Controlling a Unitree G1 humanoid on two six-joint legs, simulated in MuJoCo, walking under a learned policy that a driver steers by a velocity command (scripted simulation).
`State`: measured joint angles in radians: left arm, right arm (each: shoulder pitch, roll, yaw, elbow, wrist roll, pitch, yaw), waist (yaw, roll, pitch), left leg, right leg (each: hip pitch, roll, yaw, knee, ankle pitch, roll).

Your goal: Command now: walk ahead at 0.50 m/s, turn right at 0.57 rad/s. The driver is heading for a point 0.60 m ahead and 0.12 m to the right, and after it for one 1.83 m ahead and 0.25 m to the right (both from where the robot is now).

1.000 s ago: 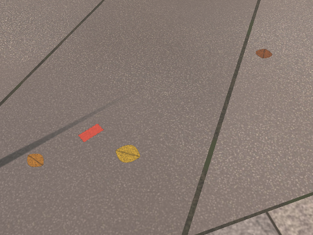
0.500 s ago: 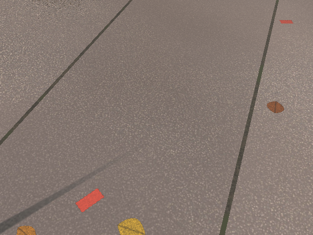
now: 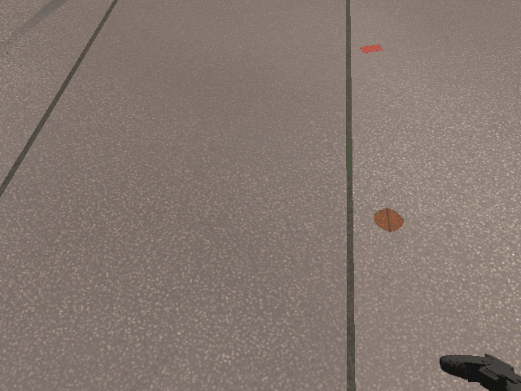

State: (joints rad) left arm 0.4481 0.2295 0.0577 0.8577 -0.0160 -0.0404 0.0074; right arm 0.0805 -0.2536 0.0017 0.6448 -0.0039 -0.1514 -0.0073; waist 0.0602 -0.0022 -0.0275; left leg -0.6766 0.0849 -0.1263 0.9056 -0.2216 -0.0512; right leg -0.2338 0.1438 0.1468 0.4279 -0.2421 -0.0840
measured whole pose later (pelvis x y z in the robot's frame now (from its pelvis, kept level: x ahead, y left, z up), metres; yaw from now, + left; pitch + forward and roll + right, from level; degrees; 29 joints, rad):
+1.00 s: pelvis +0.49 -0.09 +0.00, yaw -27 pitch +2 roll -3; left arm 0.25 0.25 0.05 0.74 0.01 -0.05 0.01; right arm 0.12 -0.26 -0.04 0.76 0.01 -0.08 0.03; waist 0.04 0.05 0.03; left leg -0.62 0.06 -0.03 0.63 0.05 -0.01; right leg -0.10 0.09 -0.01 0.35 -0.28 -0.05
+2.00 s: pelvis +0.58 -0.11 -0.01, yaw +7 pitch +2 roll +0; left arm 0.16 0.31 0.09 0.72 0.01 0.02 0.03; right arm 0.16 -0.28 -0.07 0.59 -0.01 0.04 0.01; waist 0.02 -0.04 0.03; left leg -0.32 -0.02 0.00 0.58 -0.30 0.04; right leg -0.43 -0.09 -0.04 0.91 -0.51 0.06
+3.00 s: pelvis +0.99 -0.11 -0.01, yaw -10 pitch +3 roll +2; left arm 0.41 0.30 0.06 0.77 -0.03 -0.02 0.02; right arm 0.03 -0.26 -0.05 0.63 0.00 -0.12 0.02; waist 0.07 -0.02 0.03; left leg -0.45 -0.05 0.00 0.53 -0.13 0.03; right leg -0.20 0.07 0.19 0.98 -0.51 -0.04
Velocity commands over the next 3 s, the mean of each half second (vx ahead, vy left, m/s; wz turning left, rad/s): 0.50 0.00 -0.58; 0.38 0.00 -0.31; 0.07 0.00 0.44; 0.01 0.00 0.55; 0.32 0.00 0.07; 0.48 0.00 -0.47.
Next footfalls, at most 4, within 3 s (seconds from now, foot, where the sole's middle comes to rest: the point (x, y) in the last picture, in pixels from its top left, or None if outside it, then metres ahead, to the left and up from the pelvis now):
0.14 left None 0.26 0.18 -0.78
0.62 right None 0.43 -0.16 -0.78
1.06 left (308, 308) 0.73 -0.08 -0.78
1.50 right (382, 350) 0.62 -0.27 -0.78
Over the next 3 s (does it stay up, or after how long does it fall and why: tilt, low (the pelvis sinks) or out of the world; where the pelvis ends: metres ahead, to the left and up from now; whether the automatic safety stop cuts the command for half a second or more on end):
stays up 0.99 -0.11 -0.01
